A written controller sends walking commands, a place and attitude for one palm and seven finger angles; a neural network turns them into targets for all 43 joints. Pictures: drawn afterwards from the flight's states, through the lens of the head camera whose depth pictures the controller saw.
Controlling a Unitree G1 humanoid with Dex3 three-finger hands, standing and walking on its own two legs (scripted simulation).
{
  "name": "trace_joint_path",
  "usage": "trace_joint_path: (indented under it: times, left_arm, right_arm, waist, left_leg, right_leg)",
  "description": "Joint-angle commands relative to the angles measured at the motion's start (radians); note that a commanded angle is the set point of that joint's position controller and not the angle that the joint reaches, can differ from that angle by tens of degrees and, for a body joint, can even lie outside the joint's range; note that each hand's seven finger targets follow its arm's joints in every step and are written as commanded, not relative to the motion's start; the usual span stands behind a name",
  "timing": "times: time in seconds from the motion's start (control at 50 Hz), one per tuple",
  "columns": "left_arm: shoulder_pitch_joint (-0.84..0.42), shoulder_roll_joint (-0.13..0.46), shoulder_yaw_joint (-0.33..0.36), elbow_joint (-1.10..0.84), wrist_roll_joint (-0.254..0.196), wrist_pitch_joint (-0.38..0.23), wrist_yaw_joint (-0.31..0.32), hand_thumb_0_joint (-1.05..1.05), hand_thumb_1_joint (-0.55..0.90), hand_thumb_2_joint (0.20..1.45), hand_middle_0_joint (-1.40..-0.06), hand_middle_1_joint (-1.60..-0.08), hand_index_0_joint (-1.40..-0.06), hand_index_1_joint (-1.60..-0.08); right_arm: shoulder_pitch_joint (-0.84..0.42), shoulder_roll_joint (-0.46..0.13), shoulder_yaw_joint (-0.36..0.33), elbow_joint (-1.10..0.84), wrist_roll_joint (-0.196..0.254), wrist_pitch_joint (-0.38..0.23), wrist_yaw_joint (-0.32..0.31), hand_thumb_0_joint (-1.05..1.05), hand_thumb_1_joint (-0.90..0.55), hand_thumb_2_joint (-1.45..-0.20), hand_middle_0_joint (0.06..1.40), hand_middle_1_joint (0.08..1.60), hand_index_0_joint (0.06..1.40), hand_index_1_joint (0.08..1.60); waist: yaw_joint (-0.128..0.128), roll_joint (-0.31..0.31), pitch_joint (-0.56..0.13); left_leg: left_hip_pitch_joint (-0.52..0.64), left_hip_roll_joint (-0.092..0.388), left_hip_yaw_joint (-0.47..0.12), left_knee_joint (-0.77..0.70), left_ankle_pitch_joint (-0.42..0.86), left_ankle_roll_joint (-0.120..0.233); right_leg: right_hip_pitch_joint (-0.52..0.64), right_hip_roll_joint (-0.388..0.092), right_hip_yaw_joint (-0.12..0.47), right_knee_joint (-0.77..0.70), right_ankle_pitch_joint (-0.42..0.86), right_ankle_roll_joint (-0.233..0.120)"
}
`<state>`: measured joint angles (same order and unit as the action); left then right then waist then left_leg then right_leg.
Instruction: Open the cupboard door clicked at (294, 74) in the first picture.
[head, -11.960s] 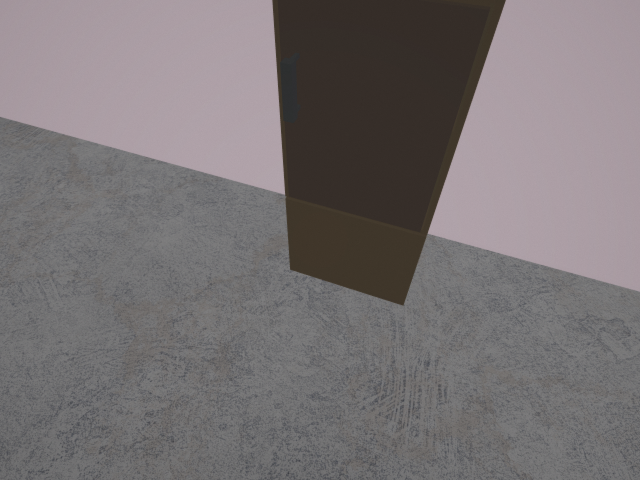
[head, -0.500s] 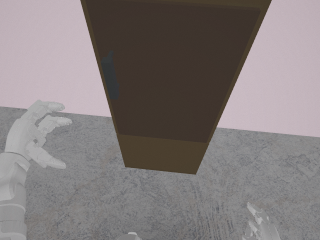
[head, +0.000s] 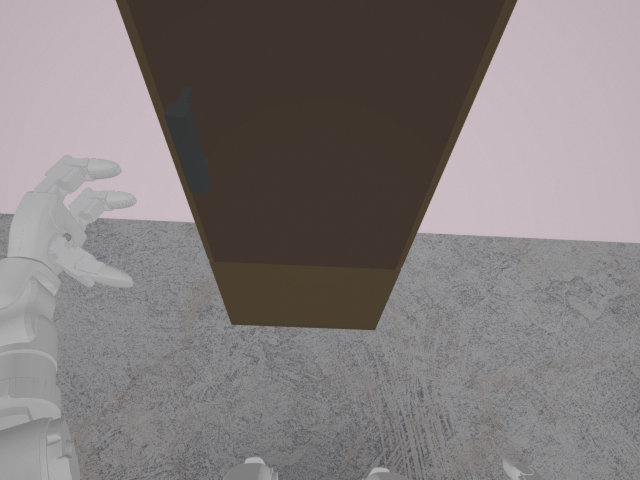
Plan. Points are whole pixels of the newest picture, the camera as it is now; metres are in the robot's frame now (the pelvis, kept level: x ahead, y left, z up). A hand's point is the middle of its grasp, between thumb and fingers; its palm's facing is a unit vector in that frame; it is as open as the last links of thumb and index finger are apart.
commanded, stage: move the hooked fingers beside the handle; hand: left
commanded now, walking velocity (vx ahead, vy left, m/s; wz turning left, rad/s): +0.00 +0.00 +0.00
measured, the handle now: (193, 141) +0.55 +0.20 +0.08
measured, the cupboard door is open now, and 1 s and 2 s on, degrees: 0 0 0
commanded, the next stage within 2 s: slide the fingers in behind the handle in 1.68 s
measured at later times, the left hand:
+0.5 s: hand (125, 192) +0.44 +0.26 +0.09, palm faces -0.02 -1.00 +0.00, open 13.9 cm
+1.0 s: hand (144, 152) +0.51 +0.26 +0.09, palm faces -0.02 -1.00 +0.00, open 13.9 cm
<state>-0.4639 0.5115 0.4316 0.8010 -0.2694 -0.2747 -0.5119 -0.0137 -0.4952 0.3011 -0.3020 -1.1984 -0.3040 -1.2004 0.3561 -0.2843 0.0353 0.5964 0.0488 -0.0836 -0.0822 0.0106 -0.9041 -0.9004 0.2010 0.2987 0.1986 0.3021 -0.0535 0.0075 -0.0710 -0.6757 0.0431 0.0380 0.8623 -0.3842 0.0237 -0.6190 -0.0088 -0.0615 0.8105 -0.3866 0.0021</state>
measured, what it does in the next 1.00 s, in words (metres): stands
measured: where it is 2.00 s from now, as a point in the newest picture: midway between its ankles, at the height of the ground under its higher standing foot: outside the picture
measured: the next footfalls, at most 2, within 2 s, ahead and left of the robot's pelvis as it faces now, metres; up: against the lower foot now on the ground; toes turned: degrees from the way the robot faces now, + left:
none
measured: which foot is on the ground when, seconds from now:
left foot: down 0.00-1.00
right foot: down 0.00-1.00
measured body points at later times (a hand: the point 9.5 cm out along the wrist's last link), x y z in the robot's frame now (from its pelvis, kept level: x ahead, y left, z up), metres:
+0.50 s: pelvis -0.01 +0.00 -0.01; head +0.08 +0.02 +0.43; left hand +0.43 +0.31 +0.09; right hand +0.06 -0.27 -0.11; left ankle +0.02 +0.10 -0.70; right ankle +0.01 -0.13 -0.70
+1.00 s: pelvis +0.00 +0.01 -0.02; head +0.13 +0.03 +0.41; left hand +0.51 +0.31 +0.09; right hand -0.03 -0.27 -0.11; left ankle +0.02 +0.10 -0.70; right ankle +0.01 -0.13 -0.70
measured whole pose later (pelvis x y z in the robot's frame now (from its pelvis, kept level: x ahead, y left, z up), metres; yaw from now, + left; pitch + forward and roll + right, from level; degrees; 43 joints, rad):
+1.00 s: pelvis +0.00 +0.01 -0.02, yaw -2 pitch +20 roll -4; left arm -0.95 0.75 0.51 1.24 -0.11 -0.30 -0.46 -0.01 -0.49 0.30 -0.30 -1.20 -0.30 -1.20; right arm 0.44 -0.29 0.06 0.60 0.01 0.06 -0.06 0.00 -0.90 -0.90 0.20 0.30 0.20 0.30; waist -0.19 0.01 -0.08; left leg -0.91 0.08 0.04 0.98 -0.42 0.03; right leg -0.85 0.02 -0.05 0.89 -0.39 0.01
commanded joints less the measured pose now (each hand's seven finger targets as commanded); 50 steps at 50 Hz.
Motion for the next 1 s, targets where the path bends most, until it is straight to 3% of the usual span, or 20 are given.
trace_joint_path:
  times: [0.0,0.04,0.1,0.24,0.28,0.36,0.48,0.54,0.62,0.68,0.72,0.74,0.78,0.84,0.86,0.92,0.94,0.98]
  left_arm:
    - [-0.343,0.244,0.027,-0.213,-0.025,-0.065,0.006,0.000,-0.500,0.300,-0.300,-1.200,-0.300,-1.200]
    - [-0.347,0.288,0.068,-0.155,-0.023,-0.054,0.015,0.000,-0.500,0.300,-0.300,-1.200,-0.300,-1.200]
    - [-0.395,0.308,0.070,-0.104,0.001,-0.052,0.029,0.000,-0.500,0.300,-0.300,-1.200,-0.300,-1.200]
    - [-0.521,0.314,0.051,-0.068,0.019,-0.114,0.027,0.000,-0.500,0.300,-0.300,-1.200,-0.300,-1.200]
    - [-0.568,0.278,0.010,-0.034,0.026,-0.111,0.023,0.000,-0.500,0.300,-0.300,-1.200,-0.300,-1.200]
    - [-0.621,0.328,0.032,0.070,0.040,-0.096,0.026,0.000,-0.500,0.300,-0.300,-1.200,-0.300,-1.200]
    - [-0.764,0.395,0.042,0.109,0.072,-0.124,0.044,0.000,-0.500,0.300,-0.300,-1.200,-0.300,-1.200]
    - [-0.766,0.442,0.077,0.132,0.076,-0.132,0.039,0.000,-0.500,0.300,-0.300,-1.200,-0.300,-1.200]
    - [-0.782,0.452,0.069,0.192,0.084,-0.110,0.032,0.000,-0.500,0.300,-0.300,-1.200,-0.300,-1.200]
    - [-0.820,0.453,0.052,0.197,0.103,-0.101,0.037,0.000,-0.500,0.300,-0.300,-1.200,-0.300,-1.200]
    - [-0.855,0.491,0.080,0.213,0.100,-0.102,0.043,0.000,-0.500,0.300,-0.300,-1.200,-0.300,-1.200]
    - [-0.866,0.514,0.088,0.212,0.109,-0.103,0.044,0.000,-0.500,0.300,-0.300,-1.200,-0.300,-1.200]
    - [-0.901,0.506,0.072,0.212,0.124,-0.104,0.049,0.000,-0.500,0.300,-0.300,-1.200,-0.300,-1.200]
    - [-0.903,0.528,0.089,0.237,0.131,-0.101,0.055,0.000,-0.500,0.300,-0.300,-1.200,-0.300,-1.200]
    - [-0.928,0.528,0.077,0.247,0.134,-0.095,0.055,0.000,-0.500,0.300,-0.300,-1.200,-0.300,-1.200]
    - [-0.842,0.578,0.129,0.255,0.140,-0.090,0.050,0.000,-0.500,0.300,-0.300,-1.200,-0.300,-1.200]
    - [-0.825,0.556,0.115,0.234,0.138,-0.089,0.046,0.000,-0.500,0.300,-0.300,-1.200,-0.300,-1.200]
    - [-0.797,0.575,0.131,0.238,0.139,-0.083,0.043,0.000,-0.500,0.300,-0.300,-1.200,-0.300,-1.200]
  right_arm:
    - [0.030,-0.161,-0.072,-0.110,-0.001,-0.029,-0.002,0.000,-0.900,-0.900,0.200,0.300,0.200,0.300]
    - [0.039,-0.167,-0.070,-0.108,-0.002,-0.017,-0.002,0.000,-0.900,-0.900,0.200,0.300,0.200,0.300]
    - [0.043,-0.168,-0.070,-0.107,-0.002,-0.001,0.000,0.000,-0.900,-0.900,0.200,0.300,0.200,0.300]
    - [0.063,-0.171,-0.070,-0.091,-0.008,0.019,0.003,0.000,-0.900,-0.900,0.200,0.300,0.200,0.300]
    - [0.065,-0.169,-0.069,-0.081,-0.009,0.026,0.004,0.000,-0.900,-0.900,0.200,0.300,0.200,0.300]
    - [0.082,-0.180,-0.066,-0.069,-0.009,0.043,-0.001,0.000,-0.900,-0.900,0.200,0.300,0.200,0.300]
    - [0.110,-0.188,-0.061,-0.052,-0.016,0.057,-0.001,0.000,-0.900,-0.900,0.200,0.300,0.200,0.300]
    - [0.132,-0.193,-0.062,-0.046,-0.019,0.067,0.001,0.000,-0.900,-0.900,0.200,0.300,0.200,0.300]
    - [0.153,-0.195,-0.059,-0.045,-0.021,0.084,0.002,0.000,-0.900,-0.900,0.200,0.300,0.200,0.300]
    - [0.172,-0.198,-0.060,-0.043,-0.022,0.095,0.004,0.000,-0.900,-0.900,0.200,0.300,0.200,0.300]
    - [0.188,-0.204,-0.059,-0.037,-0.025,0.101,0.002,0.000,-0.900,-0.900,0.200,0.300,0.200,0.300]
    - [0.194,-0.207,-0.058,-0.038,-0.025,0.106,0.001,0.000,-0.900,-0.900,0.200,0.300,0.200,0.300]
    - [0.202,-0.204,-0.059,-0.031,-0.028,0.108,0.004,0.000,-0.900,-0.900,0.200,0.300,0.200,0.300]
    - [0.223,-0.208,-0.057,-0.032,-0.033,0.117,0.005,0.000,-0.900,-0.900,0.200,0.300,0.200,0.300]
    - [0.223,-0.208,-0.054,-0.027,-0.032,0.119,0.005,0.000,-0.900,-0.900,0.200,0.300,0.200,0.300]
    - [0.242,-0.210,-0.056,-0.042,-0.039,0.130,0.010,0.000,-0.900,-0.900,0.200,0.300,0.200,0.300]
    - [0.239,-0.205,-0.056,-0.049,-0.038,0.134,0.015,0.000,-0.900,-0.900,0.200,0.300,0.200,0.300]
    - [0.240,-0.207,-0.057,-0.059,-0.037,0.145,0.019,0.000,-0.900,-0.900,0.200,0.300,0.200,0.300]
  waist:
    - [0.000,0.109,-0.361]
    - [0.003,0.060,-0.340]
    - [-0.004,0.070,-0.304]
    - [-0.025,0.119,-0.383]
    - [-0.038,0.128,-0.359]
    - [-0.053,0.076,-0.339]
    - [-0.077,0.116,-0.384]
    - [-0.071,0.140,-0.441]
    - [-0.082,0.114,-0.402]
    - [-0.098,0.149,-0.418]
    - [-0.108,0.114,-0.406]
    - [-0.104,0.140,-0.438]
    - [-0.117,0.174,-0.438]
    - [-0.119,0.153,-0.468]
    - [-0.132,0.168,-0.452]
    - [-0.092,0.178,-0.497]
    - [-0.093,0.193,-0.520]
    - [-0.089,0.153,-0.492]
  left_leg:
    - [0.315,-0.023,-0.074,-0.117,0.322,-0.002]
    - [0.263,-0.026,-0.066,-0.113,0.317,0.002]
    - [0.233,-0.025,-0.065,-0.115,0.286,0.001]
    - [0.292,-0.018,-0.074,-0.087,0.309,-0.003]
    - [0.289,-0.016,-0.081,-0.084,0.297,-0.005]
    - [0.225,-0.018,-0.076,-0.076,0.250,0.004]
    - [0.207,-0.017,-0.085,-0.049,0.217,0.006]
    - [0.225,-0.013,-0.084,-0.031,0.270,0.004]
    - [0.165,-0.014,-0.080,-0.024,0.250,0.009]
    - [0.184,-0.010,-0.081,-0.016,0.264,0.009]
    - [0.159,-0.009,-0.085,-0.010,0.259,0.013]
    - [0.167,-0.008,-0.084,-0.008,0.266,0.010]
    - [0.183,-0.005,-0.088,0.001,0.266,0.009]
    - [0.190,-0.002,-0.092,0.010,0.303,0.009]
    - [0.180,-0.001,-0.090,0.014,0.300,0.010]
    - [0.189,-0.003,-0.088,0.018,0.366,0.006]
    - [0.208,-0.002,-0.080,0.022,0.393,0.007]
    - [0.169,-0.002,-0.076,0.020,0.380,0.009]
  right_leg:
    - [0.060,0.043,0.013,-0.087,0.268,-0.030]
    - [0.085,0.044,0.017,-0.085,0.289,-0.029]
    - [0.063,0.041,0.016,-0.083,0.263,-0.028]
    - [0.016,0.048,0.020,-0.065,0.250,-0.030]
    - [-0.017,0.046,0.015,-0.064,0.232,-0.029]
    - [-0.023,0.045,0.019,-0.064,0.212,-0.025]
    - [-0.054,0.047,0.030,-0.048,0.174,-0.023]
    - [-0.048,0.051,0.033,-0.034,0.213,-0.023]
    - [-0.050,0.055,0.031,-0.032,0.207,-0.022]
    - [-0.089,0.056,0.030,-0.030,0.206,-0.018]
    - [-0.083,0.059,0.031,-0.031,0.204,-0.018]
    - [-0.083,0.059,0.034,-0.025,0.207,-0.017]
    - [-0.121,0.059,0.032,-0.027,0.193,-0.016]
    - [-0.114,0.064,0.028,-0.018,0.218,-0.016]
    - [-0.126,0.063,0.030,-0.021,0.219,-0.014]
    - [-0.082,0.067,0.024,-0.003,0.270,-0.023]
    - [-0.080,0.068,0.027,-0.004,0.297,-0.017]
    - [-0.064,0.070,0.025,-0.006,0.299,-0.014]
